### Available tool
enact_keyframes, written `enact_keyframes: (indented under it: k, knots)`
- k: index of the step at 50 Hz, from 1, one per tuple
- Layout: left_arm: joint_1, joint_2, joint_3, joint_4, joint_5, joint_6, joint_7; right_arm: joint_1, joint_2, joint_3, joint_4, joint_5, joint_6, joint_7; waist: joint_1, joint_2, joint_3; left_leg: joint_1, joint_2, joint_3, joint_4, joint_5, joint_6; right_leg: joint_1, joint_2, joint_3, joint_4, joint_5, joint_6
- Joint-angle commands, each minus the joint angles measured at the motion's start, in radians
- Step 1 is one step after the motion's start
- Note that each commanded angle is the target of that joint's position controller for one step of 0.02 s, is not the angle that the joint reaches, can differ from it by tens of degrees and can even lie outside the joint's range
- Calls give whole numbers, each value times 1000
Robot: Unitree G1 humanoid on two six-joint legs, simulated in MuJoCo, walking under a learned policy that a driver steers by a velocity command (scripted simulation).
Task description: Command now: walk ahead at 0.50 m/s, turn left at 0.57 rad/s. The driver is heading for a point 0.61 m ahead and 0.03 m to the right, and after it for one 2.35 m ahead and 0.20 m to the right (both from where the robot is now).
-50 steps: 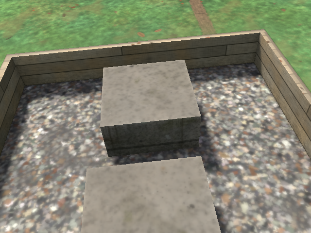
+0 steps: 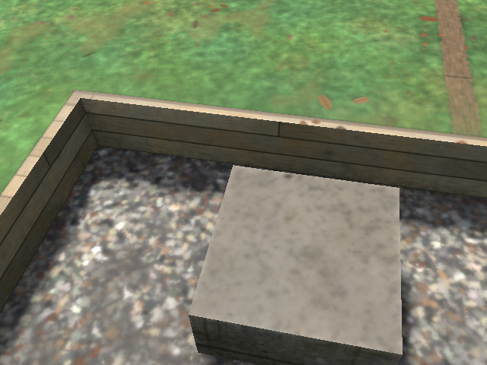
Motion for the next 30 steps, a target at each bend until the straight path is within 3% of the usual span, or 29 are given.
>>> enact_keyframes:
  k: [1,2,3,4,6,7,8,9,10,11,12,13,15,16,17,18,19,20,21,22,23,24,25,26,27,28,29,30]
  knots:
    - [-12,83,7,-82,17,-19,12,-103,27,23,-100,-11,-5,9,11,-141,-33,191,-81,112,-196,107,13,-57,-223,44,-129,488,-52]
    - [-3,106,10,-85,16,-18,18,-86,25,22,-92,-18,-1,0,6,-161,-51,259,-80,98,-167,137,42,-46,-249,35,-121,534,-45]
    - [-16,114,10,-90,10,-18,13,-85,14,23,-89,-29,2,-3,-5,-179,-27,256,-72,85,-191,117,67,-30,-262,29,-114,519,-43]
    - [-30,127,9,-101,16,-14,16,-78,1,18,-82,-47,9,-8,-12,-171,-27,320,-102,104,-176,110,85,-42,-254,-5,-61,602,-35]
    - [-78,166,12,-132,19,-11,12,-39,-36,0,-71,-59,25,-15,-59,-165,-41,409,-145,111,-225,2,134,-18,-255,-40,98,840,-30]
    - [-115,180,11,-151,27,-1,11,59,-58,-15,-46,-57,23,-13,-118,-143,-77,534,-166,99,-312,-11,152,-48,-238,-66,268,857,-27]
    - [-127,168,0,-144,37,12,20,193,-103,-46,-10,-48,5,-6,-203,-118,-105,663,-133,40,-524,3,166,-85,-222,-64,465,574,-23]
    - [-31,122,-13,-106,31,25,28,187,-162,-61,-9,5,-14,-19,-166,33,-141,814,39,-156,-633,-78,106,-249,-139,-48,771,-379,-21]
    - [42,108,-12,-74,-2,21,31,134,-206,-52,-64,49,-33,-3,-81,91,-139,856,205,-439,-488,213,105,-530,-91,49,1132,-608,-29]
    - [121,176,5,-113,-22,24,-3,133,-190,-49,-134,52,-55,42,-100,149,-191,935,321,-824,-802,401,239,-749,2,84,1119,-405,29]
    - [76,182,12,-76,-3,31,-10,142,-131,-45,-115,17,-53,52,-106,92,-134,968,259,-676,-786,463,298,-817,-39,109,1136,-328,76]
    - [44,143,5,-45,30,40,0,158,-112,-53,-92,8,-61,45,-104,-2,-62,869,221,-533,-736,482,323,-791,-80,119,1118,-289,106]
    - [30,119,6,-21,22,37,12,109,-72,-49,-74,21,-69,11,-36,-95,61,556,174,-354,-744,513,282,-618,-155,170,1036,-250,121]
    - [49,117,10,-16,21,42,13,100,-44,-35,-72,17,-60,-13,-19,-97,68,472,140,-275,-782,476,253,-533,-172,183,934,-235,115]
    - [21,111,11,-23,20,41,3,103,-37,-27,-68,2,-58,-29,-24,-57,71,451,111,-221,-821,479,234,-503,-174,166,870,-174,109]
    - [36,99,5,-24,29,45,0,106,-55,-31,-70,-1,-52,-35,-25,-56,12,441,80,-154,-818,527,199,-411,-145,131,845,-128,88]
    - [-7,57,-13,-57,32,44,-5,89,-85,-42,-72,-17,-61,-36,-47,-20,-27,425,48,-110,-837,518,177,-346,-105,52,880,-87,60]
    - [-59,65,-15,-97,37,47,1,79,-102,-42,-61,-29,-61,-40,-49,12,-56,474,74,-140,-843,506,192,-362,-124,75,947,-56,13]
    - [-104,89,-9,-115,24,46,-2,109,-107,-41,-35,-32,-61,-31,-61,-17,-11,565,95,-163,-874,541,193,-481,-145,101,936,-54,-16]
    - [-312,130,2,-212,-6,28,-10,201,-90,-37,34,-1,-85,-41,-118,-22,72,860,98,-232,-945,284,189,-862,-197,168,883,-129,-10]
    - [-354,128,0,-231,-17,20,-27,275,-74,-32,85,9,-96,-41,-136,3,95,1056,127,-256,-951,259,170,-1055,-205,192,849,-162,-25]
    - [-319,124,0,-217,-31,15,-44,324,-58,-31,127,15,-94,-42,-139,7,101,1162,138,-230,-955,309,159,-1143,-204,200,846,-156,-39]
    - [-349,111,-9,-223,-40,4,-54,354,-93,-43,143,4,-94,-45,-145,-57,124,1149,121,-169,-991,352,128,-1164,-178,170,784,-92,-16]
    - [-390,81,-17,-229,-58,-2,-61,371,-77,-43,179,-6,-99,-44,-142,-22,167,1177,133,-182,-1033,345,117,-1232,-178,149,826,-136,-17]
    - [-376,86,-17,-219,-65,-1,-67,338,-46,-31,176,-13,-97,-43,-120,-55,173,1157,122,-150,-1064,319,111,-1219,-173,156,827,-118,-14]
    - [-412,87,-23,-248,-69,-15,-78,289,-44,-29,191,-8,-102,-42,-98,-50,220,1075,118,-130,-1111,261,100,-1225,-167,133,819,-115,-23]
    - [-403,96,-23,-261,-74,-20,-84,244,-32,-14,185,-18,-102,-46,-80,-47,233,1023,90,-92,-1120,306,75,-1171,-166,150,792,-94,-30]
    - [-387,94,-17,-259,-68,-20,-99,229,-30,-9,193,-37,-89,-31,-65,-74,262,868,30,18,-1128,408,34,-1043,-128,118,744,10,-36]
